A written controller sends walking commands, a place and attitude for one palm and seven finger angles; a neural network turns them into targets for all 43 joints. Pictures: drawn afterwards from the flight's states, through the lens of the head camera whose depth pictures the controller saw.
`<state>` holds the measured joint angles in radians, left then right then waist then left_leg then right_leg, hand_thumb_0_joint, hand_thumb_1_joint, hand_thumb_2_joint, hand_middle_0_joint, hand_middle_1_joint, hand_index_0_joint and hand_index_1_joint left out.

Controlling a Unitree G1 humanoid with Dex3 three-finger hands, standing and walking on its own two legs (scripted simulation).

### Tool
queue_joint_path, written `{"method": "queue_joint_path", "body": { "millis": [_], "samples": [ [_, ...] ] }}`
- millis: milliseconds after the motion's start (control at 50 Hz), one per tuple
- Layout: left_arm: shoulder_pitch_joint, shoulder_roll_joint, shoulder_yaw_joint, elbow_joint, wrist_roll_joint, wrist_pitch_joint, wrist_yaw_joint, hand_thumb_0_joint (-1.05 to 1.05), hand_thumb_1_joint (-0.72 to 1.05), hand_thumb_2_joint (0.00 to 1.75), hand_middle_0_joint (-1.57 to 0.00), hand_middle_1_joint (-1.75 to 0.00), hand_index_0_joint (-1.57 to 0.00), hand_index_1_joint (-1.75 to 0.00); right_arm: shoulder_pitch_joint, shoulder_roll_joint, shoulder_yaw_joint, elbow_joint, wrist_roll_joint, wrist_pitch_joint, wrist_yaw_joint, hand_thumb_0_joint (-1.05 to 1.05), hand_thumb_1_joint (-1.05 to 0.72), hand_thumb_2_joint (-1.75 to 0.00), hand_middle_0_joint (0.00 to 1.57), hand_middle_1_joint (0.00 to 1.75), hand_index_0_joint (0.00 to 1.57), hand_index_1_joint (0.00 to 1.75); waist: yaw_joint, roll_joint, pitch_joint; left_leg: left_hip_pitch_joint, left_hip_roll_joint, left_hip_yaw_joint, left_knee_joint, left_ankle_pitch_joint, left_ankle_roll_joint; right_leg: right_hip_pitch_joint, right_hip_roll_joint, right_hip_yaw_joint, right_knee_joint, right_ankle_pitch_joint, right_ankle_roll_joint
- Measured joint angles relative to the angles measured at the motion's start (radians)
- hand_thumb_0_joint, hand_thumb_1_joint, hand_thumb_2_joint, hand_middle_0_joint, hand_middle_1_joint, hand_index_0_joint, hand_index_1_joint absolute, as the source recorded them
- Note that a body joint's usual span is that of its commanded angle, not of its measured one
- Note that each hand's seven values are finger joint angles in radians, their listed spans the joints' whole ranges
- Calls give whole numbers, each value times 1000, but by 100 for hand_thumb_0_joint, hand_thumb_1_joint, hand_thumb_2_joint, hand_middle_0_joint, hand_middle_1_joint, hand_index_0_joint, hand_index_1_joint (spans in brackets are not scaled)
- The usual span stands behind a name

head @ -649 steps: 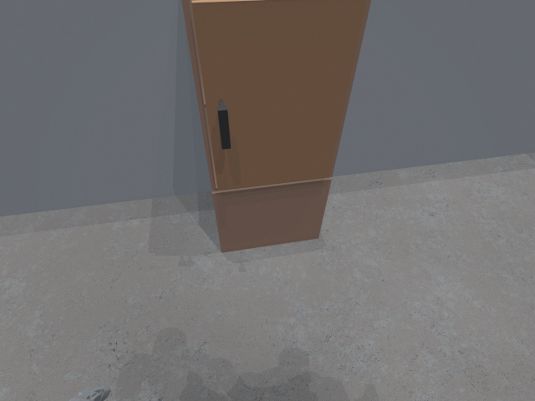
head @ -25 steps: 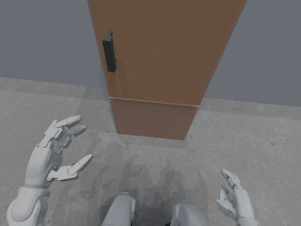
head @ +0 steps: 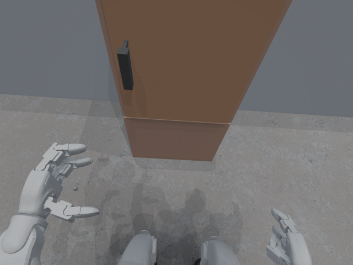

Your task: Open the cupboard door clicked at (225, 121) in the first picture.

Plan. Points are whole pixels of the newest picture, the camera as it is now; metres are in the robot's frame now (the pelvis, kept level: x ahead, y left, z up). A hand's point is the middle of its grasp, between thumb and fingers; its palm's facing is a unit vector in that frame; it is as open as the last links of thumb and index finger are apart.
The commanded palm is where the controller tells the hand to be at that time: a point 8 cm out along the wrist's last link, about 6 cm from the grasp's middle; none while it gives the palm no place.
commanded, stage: raise the hand with hooked fingers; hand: left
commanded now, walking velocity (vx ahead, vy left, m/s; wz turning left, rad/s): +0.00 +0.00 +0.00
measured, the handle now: (127, 65) +0.61 +0.19 +0.04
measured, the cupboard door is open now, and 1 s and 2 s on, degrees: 0 0 0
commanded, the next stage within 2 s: move the hooked fingers beside the handle in 0.96 s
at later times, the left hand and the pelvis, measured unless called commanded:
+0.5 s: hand (56, 162) +0.30 +0.27 +0.05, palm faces +0.04 -1.00 -0.06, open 13.9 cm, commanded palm +0.27 +0.31 +0.05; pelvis +0.01 -0.01 +0.01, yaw +0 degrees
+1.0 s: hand (64, 166) +0.29 +0.25 +0.05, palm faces +0.03 -1.00 -0.06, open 13.9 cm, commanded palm +0.27 +0.30 +0.05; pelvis +0.01 -0.02 +0.01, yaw +0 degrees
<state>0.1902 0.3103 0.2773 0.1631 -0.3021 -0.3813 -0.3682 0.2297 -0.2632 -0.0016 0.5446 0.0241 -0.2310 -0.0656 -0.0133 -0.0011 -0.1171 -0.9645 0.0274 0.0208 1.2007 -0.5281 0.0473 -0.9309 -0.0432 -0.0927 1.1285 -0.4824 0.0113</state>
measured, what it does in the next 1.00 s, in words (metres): stands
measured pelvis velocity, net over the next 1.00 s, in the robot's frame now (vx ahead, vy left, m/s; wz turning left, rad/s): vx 0.01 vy -0.02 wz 0.00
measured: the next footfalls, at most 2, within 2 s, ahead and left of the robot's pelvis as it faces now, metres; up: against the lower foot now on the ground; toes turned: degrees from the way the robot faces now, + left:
none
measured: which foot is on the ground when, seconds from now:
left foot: down 0.00-1.00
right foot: down 0.00-1.00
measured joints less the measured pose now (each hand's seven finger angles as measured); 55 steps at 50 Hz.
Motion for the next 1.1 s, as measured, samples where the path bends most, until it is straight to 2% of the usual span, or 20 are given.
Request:
{"method": "queue_joint_path", "body": {
  "millis": [120,280,420,500,600,740,1100],
  "samples": [
    [-28,17,54,11,-10,-19,27,-1,-36,36,-29,-111,-30,-112,-8,15,17,-26,-6,11,16,2,-91,-89,20,30,21,30,11,3,-15,18,-3,-11,-22,1,-2,25,-1,-11,-28,0,0],
    [-102,53,78,121,-16,37,-74,-1,-46,32,-30,-118,-30,-118,-11,12,37,-19,-1,28,9,1,-90,-89,20,30,21,30,19,14,-7,11,0,-18,-19,-4,-7,20,4,-17,-26,-6,-5],
    [-156,81,141,165,-47,0,-100,-1,-49,31,-30,-119,-30,-120,13,7,32,6,-1,30,4,1,-90,-89,20,30,21,30,9,9,-3,13,8,-18,-24,-5,-15,18,11,-17,-27,-8,-13],
    [-193,104,165,226,-57,17,-126,-1,-49,30,-30,-120,-30,-120,24,-5,28,14,5,38,4,2,-90,-89,20,30,21,30,1,14,-2,10,10,-19,-25,-3,-18,13,14,-17,-26,-7,-17],
    [-182,103,156,239,-59,35,-150,-1,-49,30,-30,-120,-30,-120,40,-17,19,9,9,39,5,2,-91,-89,20,30,21,30,-10,17,-3,16,14,-13,-39,3,-20,14,18,-11,-35,-2,-19],
    [-171,81,162,228,-60,-13,-124,-1,-49,30,-30,-120,-30,-120,46,-15,13,6,6,37,8,2,-91,-89,20,30,21,30,-15,7,-6,22,17,-9,-41,3,-25,13,20,-7,-29,-4,-24],
    [-188,81,159,253,-56,-16,-132,-1,-49,30,-30,-120,-30,-120,20,-4,26,0,9,39,2,2,-91,-89,20,30,21,30,-3,14,-5,21,14,-17,-35,3,-28,15,18,-14,-23,-8,-27]
  ]
}}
